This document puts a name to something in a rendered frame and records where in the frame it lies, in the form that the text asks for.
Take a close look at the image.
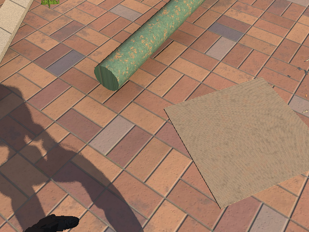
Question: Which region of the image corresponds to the left robot hand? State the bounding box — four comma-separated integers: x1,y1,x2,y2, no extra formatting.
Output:
22,214,79,232

